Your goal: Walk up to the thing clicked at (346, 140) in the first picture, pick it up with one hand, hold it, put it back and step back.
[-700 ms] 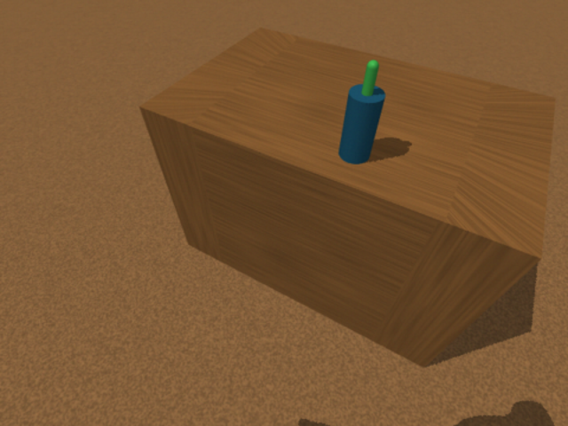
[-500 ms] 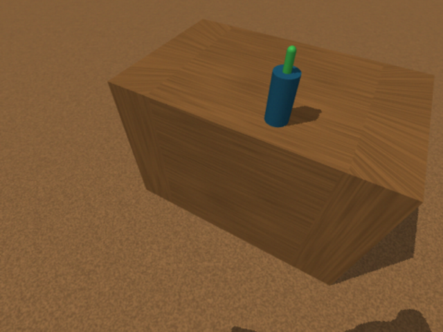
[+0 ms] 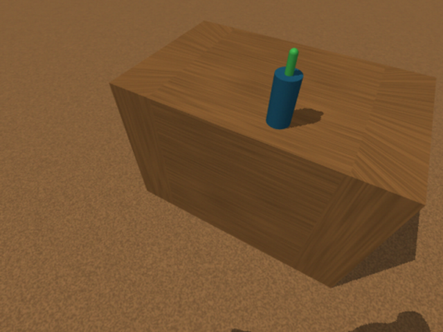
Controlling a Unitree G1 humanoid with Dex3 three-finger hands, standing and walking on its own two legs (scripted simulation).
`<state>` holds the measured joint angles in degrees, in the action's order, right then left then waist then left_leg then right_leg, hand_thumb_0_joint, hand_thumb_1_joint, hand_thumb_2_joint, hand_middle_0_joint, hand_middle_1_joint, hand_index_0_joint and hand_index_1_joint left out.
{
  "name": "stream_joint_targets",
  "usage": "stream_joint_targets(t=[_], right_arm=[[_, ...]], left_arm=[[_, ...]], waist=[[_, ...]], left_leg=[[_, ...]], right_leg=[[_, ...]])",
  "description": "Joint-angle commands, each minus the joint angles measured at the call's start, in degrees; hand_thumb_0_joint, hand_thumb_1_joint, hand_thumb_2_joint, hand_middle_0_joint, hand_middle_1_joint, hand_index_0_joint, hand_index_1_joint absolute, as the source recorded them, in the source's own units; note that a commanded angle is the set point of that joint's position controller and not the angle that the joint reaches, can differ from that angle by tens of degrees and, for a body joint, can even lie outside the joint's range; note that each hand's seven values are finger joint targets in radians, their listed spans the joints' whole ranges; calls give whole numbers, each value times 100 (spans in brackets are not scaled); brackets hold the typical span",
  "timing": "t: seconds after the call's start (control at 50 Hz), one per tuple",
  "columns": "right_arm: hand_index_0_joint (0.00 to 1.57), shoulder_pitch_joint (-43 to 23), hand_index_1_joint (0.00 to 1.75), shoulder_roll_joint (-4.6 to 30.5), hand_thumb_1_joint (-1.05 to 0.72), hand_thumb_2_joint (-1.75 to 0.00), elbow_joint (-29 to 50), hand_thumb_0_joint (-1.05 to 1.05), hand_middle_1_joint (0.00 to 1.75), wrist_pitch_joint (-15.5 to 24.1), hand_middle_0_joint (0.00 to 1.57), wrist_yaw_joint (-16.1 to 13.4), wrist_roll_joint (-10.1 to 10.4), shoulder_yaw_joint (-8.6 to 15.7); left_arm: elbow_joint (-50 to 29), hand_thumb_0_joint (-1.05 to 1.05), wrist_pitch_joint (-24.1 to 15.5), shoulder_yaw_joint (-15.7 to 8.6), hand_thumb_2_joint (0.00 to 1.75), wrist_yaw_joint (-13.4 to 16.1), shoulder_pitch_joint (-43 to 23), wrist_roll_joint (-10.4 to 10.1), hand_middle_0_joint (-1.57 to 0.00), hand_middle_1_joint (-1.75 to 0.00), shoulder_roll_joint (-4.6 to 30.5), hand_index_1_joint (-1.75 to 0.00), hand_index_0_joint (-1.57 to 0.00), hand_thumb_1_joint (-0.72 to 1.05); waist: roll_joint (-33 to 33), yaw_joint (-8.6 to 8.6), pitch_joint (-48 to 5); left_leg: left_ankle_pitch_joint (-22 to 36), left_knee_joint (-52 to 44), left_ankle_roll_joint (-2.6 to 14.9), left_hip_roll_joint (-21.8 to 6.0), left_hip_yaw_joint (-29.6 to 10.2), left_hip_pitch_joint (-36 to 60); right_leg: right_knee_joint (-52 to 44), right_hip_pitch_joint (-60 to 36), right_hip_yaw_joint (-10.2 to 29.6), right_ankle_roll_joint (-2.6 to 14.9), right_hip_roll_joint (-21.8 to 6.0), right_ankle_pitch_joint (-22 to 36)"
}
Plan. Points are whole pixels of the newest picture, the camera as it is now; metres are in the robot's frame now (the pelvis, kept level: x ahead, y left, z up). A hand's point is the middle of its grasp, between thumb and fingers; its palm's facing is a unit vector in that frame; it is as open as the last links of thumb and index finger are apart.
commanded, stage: stand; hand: left
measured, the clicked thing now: (285, 89) +0.72 -0.18 +0.04
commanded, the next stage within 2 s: walk up in 0.42 s
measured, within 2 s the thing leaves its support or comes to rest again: neither
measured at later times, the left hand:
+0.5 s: hand out of the picture +0.08 +0.25 -0.16, palm faces -0.07 -0.94 -0.33, open 7.4 cm
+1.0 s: hand (156, 300) +0.21 +0.15 -0.16, palm faces -0.29 -0.90 -0.34, open 7.4 cm
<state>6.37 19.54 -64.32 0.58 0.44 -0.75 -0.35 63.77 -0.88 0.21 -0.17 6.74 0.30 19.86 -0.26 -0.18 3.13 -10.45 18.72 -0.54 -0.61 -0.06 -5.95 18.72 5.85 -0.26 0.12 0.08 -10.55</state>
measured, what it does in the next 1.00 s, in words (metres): walks ahead, turning right: right foot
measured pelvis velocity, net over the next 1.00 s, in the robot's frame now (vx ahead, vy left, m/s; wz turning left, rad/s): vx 0.11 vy -0.09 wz -0.32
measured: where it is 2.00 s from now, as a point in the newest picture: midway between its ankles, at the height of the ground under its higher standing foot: (249, 331)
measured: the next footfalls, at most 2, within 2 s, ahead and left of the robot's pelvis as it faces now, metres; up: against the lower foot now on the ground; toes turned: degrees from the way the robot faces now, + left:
right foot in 0.72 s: +0.13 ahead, -0.23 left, +0.00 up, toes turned -17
left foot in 1.10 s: +0.33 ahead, -0.01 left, +0.00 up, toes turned -27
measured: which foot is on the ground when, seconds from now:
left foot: down 0.00-0.74, up 0.76-1.00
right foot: down 0.00-0.46, up 0.48-0.70, down 0.72-1.00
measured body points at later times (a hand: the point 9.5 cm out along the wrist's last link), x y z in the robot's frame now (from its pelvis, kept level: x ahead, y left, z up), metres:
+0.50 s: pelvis +0.00 +0.00 -0.01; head +0.01 +0.00 +0.44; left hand +0.08 +0.30 -0.14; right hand +0.08 -0.31 -0.13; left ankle +0.00 +0.12 -0.75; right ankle -0.01 -0.12 -0.73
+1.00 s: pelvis +0.11 -0.09 -0.02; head +0.12 -0.10 +0.43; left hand +0.23 +0.20 -0.14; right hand +0.08 -0.42 -0.13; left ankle +0.20 +0.00 -0.72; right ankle +0.10 -0.22 -0.75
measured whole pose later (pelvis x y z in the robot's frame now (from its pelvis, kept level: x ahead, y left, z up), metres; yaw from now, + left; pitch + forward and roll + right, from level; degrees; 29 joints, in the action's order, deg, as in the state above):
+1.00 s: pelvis +0.11 -0.09 -0.02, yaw -18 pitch -4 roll -1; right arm 15.6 24.2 -48.9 1.4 3.6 -2.2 3.3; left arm 48.4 -1.7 -3.4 -3.4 21.2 0.8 21.4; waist 2.0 1.8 4.8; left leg -23.7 50.3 0.9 -3.8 1.8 -25.3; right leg 33.9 14.6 1.0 1.8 1.8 -16.2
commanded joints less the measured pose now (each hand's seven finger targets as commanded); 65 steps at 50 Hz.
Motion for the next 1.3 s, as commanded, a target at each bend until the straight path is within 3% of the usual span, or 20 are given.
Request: stream_joint_targets(t=[0.0, 0.38, 0.4, 0.44, 0.46, 0.52, 0.58, 0.68, 0.7, 0.72, 0.74, 0.76, 0.86, 0.98, 1.04, 1.06, 1.08, 1.1, 1.2, 1.28], right_arm=[[20, -254, 30, 1221, -90, -90, 363, 0, 30, 123, 20, -101, 24, 255], [20, -239, 30, 1232, -90, -90, 353, 0, 30, 117, 20, -95, 40, 240], [20, 83, 30, 1905, -90, -90, 772, 0, 30, 250, 20, -117, -93, 684], [20, 977, 30, 2322, -90, -90, 632, 0, 30, 310, 20, -184, -121, 974], [20, 806, 30, 2338, -90, -90, 851, 0, 30, 355, 20, -192, -91, 988], [20, 198, 30, 2020, -90, -90, 1272, 0, 30, 431, 20, -183, -130, 946], [20, 121, 30, 1985, -90, -90, 1513, 0, 30, 437, 20, -93, -212, 966], [20, 83, 30, 1811, -90, -90, 1747, 0, 30, 293, 20, -19, -208, 879], [20, 211, 30, 1548, -90, -90, 1789, 0, 30, 246, 20, -9, -225, 758], [20, 132, 30, 1128, -90, -90, 2026, 0, 30, 243, 20, 28, -133, 569], [20, 85, 30, 1426, -90, -90, 2158, 0, 30, 215, 20, 53, -58, 638], [20, 96, 30, 1742, -90, -90, 2073, 0, 30, 212, 20, 43, -30, 718], [20, 1194, 30, 1697, -90, -90, 1692, 0, 30, 187, 20, 149, -48, 727], [20, 1110, 30, 1591, -90, -90, 2047, 0, 30, 257, 20, 232, -151, 777], [20, 1685, 30, 1501, -90, -90, 1916, 0, 30, 383, 20, 110, -164, 811], [20, 2008, 30, 1651, -90, -90, 1899, 0, 30, 427, 20, 32, -229, 858], [20, 1868, 30, 2100, -90, -90, 2028, 0, 30, 485, 20, -1, -265, 916], [20, 1507, 30, 2390, -90, -90, 2158, 0, 30, 484, 20, 17, -129, 954], [20, 1219, 30, 1924, -90, -90, 2148, 0, 30, 465, 20, -32, -92, 783], [20, 1324, 30, 1905, -90, -90, 2198, 0, 30, 348, 20, -60, -73, 761]], left_arm=[[-345, 0, -114, -228, 90, 77, -230, 25, -20, -30, 1231, -30, -20, 90], [-320, 0, -107, -222, 90, 79, -160, 18, -20, -30, 1241, -30, -20, 90], [-903, 0, 50, -667, 90, -136, 125, 186, -20, -30, 1694, -30, -20, 90], [-1263, 0, 194, -664, 90, -337, -650, 235, -20, -30, 1377, -30, -20, 90], [-1421, 0, 219, -703, 90, -364, -567, 289, -20, -30, 1418, -30, -20, 90], [-1406, 0, 227, -755, 90, -533, 231, 189, -20, -30, 1441, -30, -20, 90], [-1561, 0, 194, -774, 90, -687, 334, 185, -20, -30, 1332, -30, -20, 90], [-1314, 0, 57, -916, 90, -601, 1372, 211, -20, -30, 1529, -30, -20, 90], [-1176, 0, -4, -1041, 90, -518, 2005, 183, -20, -30, 1817, -30, -20, 90], [-1227, 0, -41, -1175, 90, -383, 2605, 206, -20, -30, 2299, -30, -20, 90], [-1456, 0, -66, -1130, 90, -369, 2286, 121, -20, -30, 2530, -30, -20, 90], [-1633, 0, -80, -1118, 90, -335, 1863, 32, -20, -30, 2524, -30, -20, 90], [-1904, 0, -189, -900, 90, -189, 1180, 30, -20, -30, 1963, -30, -20, 90], [-2150, 0, -302, -853, 90, -146, 1204, 64, -20, -30, 1952, -30, -20, 90], [-2265, 0, -237, -655, 90, -99, 870, 56, -20, -30, 1588, -30, -20, 90], [-2298, 0, -212, -536, 90, -73, 961, 52, -20, -30, 1226, -30, -20, 90], [-2331, 0, -208, -396, 90, -58, 1296, -14, -20, -30, 772, -30, -20, 90], [-2107, 0, -182, -547, 90, 27, 1606, 58, -20, -30, 1401, -30, -20, 90], [-1854, 0, -206, -592, 90, -6, 1504, -22, -20, -30, 1435, -30, -20, 90], [-2002, 0, -170, -552, 90, -36, 1039, -3, -20, -30, 1233, -30, -20, 90]], waist=[[36, 12, -558], [12, 22, -386], [-304, -161, -425], [1034, -730, 117], [638, -571, 316], [467, 3, 179], [967, -31, 234], [164, 368, -180], [-821, 674, -422], [-2286, 999, -225], [-1773, 726, -69], [-939, 516, 232], [-818, 20, 210], [-583, 59, 186], [-167, -381, 6], [505, -559, -79], [1615, -313, -37], [1087, -181, -104], [1054, -6, 60], [1109, -142, -317]], left_leg=[[923, -206, 191, -663, -503, 184], [821, -304, 179, -659, -558, 114], [-1340, 367, 541, -545, -301, 1040], [-2964, -898, 1321, -2142, -1887, 1415], [-2435, -1091, 1579, -2792, -2156, 903], [-1635, -851, 1314, -2368, -1184, 472], [-1178, -533, 1081, -1809, -33, 69], [-2228, 1365, 733, -1196, 861, -1426], [-2046, 2798, 600, -799, 1011, -1930], [-2671, 4706, 295, -31, 1111, -2968], [-2627, 5039, 136, 34, 186, -3199], [-2323, 5163, 135, -326, -190, -3091], [-1396, 3906, 174, -551, -117, -2097], [-966, 2519, 183, -393, 47, -1671], [-344, 1388, 239, -72, 263, -37], [-1085, 611, 366, -494, -441, 276], [-1705, -401, 760, -1888, -2794, 395], [-2311, -635, 1306, -2576, -3673, -143], [936, 271, 1281, -1689, -1135, -403], [2895, 1017, 1196, -1625, -366, -387]], right_leg=[[-273, -49, 577, 161, -767, 971], [-338, 29, 545, 139, -737, 765], [280, 1286, 801, 342, -282, -1053], [2664, 3343, 237, 186, -38, -1836], [3373, 3488, 505, 97, -459, -1756], [3367, 2882, 746, 49, -873, -1259], [2414, 2202, 166, -9, -761, -1040], [1810, -2, -600, 133, -135, -471], [1475, -752, -283, 273, -17, -971], [94, -766, 2000, 771, -1134, -2378], [-956, -96, 4329, 1476, -2038, -3131], [-1012, 328, 4359, 1681, -2175, -3684], [-438, 1184, 2287, 1175, -1254, -2421], [-155, 1467, 2073, 1191, -1251, -2157], [1132, 2456, 1234, 825, -700, -1067], [2258, 2740, 811, 595, -279, -881], [3546, 3389, 397, 222, 631, -1709], [4225, 3078, 726, 175, 333, -2178], [3762, 2573, 557, 111, -136, -1514], [2746, 1786, -59, 130, -15, -1219]])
